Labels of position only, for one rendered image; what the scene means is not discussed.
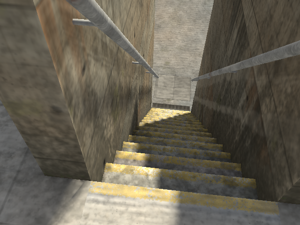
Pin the stairs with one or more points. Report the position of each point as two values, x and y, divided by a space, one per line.
171 149

